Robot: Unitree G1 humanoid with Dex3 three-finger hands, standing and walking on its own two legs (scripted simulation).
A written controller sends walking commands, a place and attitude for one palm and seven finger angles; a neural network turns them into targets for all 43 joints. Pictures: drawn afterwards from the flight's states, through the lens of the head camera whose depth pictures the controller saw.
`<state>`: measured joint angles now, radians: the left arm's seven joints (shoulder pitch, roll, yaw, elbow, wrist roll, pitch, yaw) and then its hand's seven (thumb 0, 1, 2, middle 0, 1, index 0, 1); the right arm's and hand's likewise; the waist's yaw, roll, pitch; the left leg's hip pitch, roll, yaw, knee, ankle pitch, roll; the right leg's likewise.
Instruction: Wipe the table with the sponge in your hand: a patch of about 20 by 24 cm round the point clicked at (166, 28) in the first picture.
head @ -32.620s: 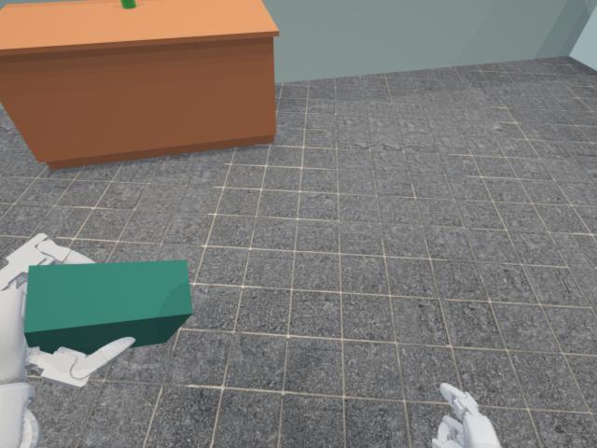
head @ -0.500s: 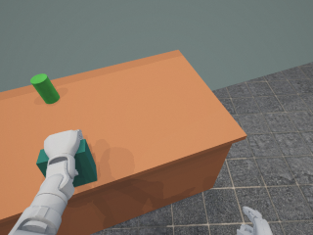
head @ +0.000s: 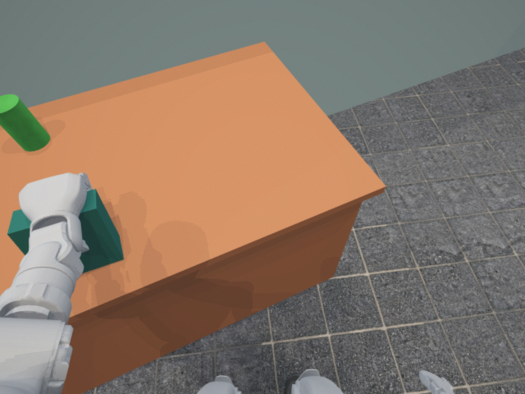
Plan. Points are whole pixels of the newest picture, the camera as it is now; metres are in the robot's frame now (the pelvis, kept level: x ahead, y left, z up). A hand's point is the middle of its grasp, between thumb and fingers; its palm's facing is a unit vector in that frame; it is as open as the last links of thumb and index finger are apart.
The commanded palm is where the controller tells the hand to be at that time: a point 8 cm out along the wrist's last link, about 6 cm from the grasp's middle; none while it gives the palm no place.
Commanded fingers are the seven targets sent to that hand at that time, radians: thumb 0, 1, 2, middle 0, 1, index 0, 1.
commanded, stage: wipe forward along the first lane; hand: left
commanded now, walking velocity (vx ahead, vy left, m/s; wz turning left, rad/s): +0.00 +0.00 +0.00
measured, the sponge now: (77, 245) +0.36 +0.34 -0.03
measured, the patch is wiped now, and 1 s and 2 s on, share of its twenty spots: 0.30 0.35 0.35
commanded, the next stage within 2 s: slide across to the middle lane in 0.68 s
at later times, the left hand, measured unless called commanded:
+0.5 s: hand (61, 191) +0.44 +0.37 +0.03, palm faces -0.15 +0.05 -0.99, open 10.1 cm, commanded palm +0.44 +0.36 +0.05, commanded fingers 0.00 0.10 1.30 -1.20 -1.60 -1.20 -1.60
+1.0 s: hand (60, 172) +0.49 +0.39 +0.02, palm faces -0.18 +0.03 -0.98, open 10.1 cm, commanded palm +0.49 +0.35 +0.07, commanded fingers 0.00 0.10 1.30 -1.20 -1.60 -1.20 -1.60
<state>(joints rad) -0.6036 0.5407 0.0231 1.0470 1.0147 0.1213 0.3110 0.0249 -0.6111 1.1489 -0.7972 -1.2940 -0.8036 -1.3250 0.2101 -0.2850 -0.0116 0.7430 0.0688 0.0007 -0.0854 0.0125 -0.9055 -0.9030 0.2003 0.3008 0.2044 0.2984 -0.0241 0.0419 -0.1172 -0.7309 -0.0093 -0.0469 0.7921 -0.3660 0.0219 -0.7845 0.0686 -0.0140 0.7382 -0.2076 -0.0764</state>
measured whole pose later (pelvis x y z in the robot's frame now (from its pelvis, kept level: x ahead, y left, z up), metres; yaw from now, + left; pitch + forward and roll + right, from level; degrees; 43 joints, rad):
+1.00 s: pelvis +0.05 +0.06 +0.00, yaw -1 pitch +21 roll -3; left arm -0.80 0.61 -0.01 1.14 1.05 0.12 0.24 0.01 -0.61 1.15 -0.79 -1.31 -0.80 -1.35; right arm 0.31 -0.26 -0.01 0.75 0.05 0.04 -0.04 0.01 -0.90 -0.90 0.20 0.30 0.21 0.30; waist -0.06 0.04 -0.16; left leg -0.81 -0.03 -0.03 0.83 -0.38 0.05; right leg -0.83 0.05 0.01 0.71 -0.25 0.00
